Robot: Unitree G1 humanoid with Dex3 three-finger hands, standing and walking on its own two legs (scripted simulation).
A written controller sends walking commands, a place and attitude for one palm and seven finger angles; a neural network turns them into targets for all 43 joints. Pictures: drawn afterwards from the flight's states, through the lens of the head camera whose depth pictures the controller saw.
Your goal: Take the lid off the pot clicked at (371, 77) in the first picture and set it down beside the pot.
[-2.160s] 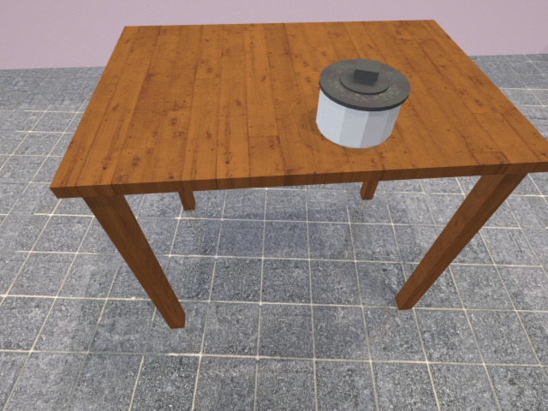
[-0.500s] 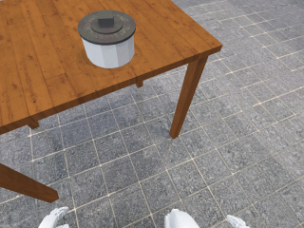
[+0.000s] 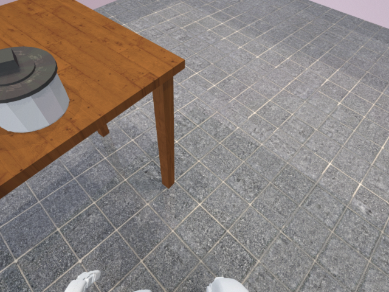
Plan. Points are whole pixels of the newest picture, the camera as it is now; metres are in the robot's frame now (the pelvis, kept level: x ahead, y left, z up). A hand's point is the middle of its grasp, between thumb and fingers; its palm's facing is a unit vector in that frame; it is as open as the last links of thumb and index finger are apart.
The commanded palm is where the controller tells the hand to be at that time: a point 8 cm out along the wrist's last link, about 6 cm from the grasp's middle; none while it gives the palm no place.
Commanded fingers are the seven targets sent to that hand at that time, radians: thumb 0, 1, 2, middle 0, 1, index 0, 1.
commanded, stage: walk to a spot facing it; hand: left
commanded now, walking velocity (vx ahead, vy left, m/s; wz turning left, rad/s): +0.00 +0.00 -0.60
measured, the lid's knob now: (2, 60) +0.49 +0.40 +0.17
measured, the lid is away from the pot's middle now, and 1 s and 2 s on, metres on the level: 0.00 0.00 0.00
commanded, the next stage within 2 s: turn to face it in 1.78 s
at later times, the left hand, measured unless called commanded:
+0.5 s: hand (133, 287) +0.15 +0.13 -0.16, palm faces -0.27 -0.93 -0.24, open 7.4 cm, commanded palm none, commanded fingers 0.00 0.90 0.90 -0.20 -0.30 -0.20 -0.30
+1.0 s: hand (177, 242) +0.25 +0.04 -0.15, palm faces -0.56 -0.78 -0.28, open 7.4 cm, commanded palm none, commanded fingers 0.00 0.90 0.90 -0.20 -0.30 -0.20 -0.30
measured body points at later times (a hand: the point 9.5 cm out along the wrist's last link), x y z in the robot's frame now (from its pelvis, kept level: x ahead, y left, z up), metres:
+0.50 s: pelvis +0.02 -0.04 +0.01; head +0.08 -0.06 +0.45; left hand +0.16 +0.18 -0.14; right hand +0.06 -0.32 -0.13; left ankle +0.07 +0.09 -0.70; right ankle +0.00 -0.14 -0.73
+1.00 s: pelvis +0.02 -0.06 -0.01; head +0.06 -0.10 +0.44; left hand +0.27 +0.08 -0.13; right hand -0.09 -0.31 -0.15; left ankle +0.08 +0.07 -0.69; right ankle -0.04 -0.16 -0.73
